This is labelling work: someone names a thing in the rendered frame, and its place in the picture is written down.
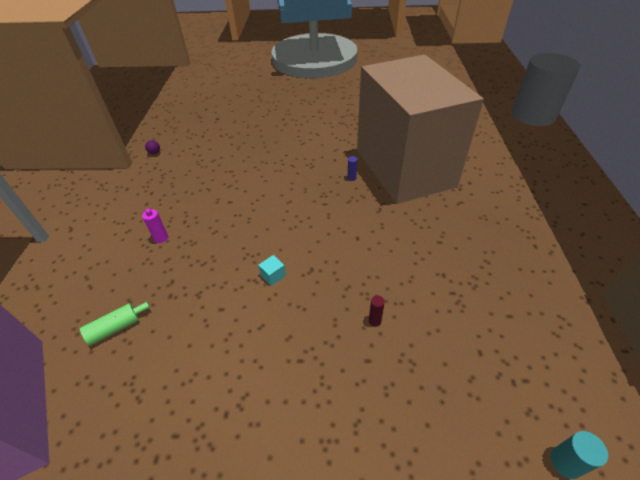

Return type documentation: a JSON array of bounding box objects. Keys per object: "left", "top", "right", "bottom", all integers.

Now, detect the office chair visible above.
[{"left": 272, "top": 0, "right": 357, "bottom": 78}]

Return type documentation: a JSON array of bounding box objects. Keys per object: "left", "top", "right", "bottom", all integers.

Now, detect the bookshelf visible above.
[{"left": 437, "top": 0, "right": 513, "bottom": 44}]

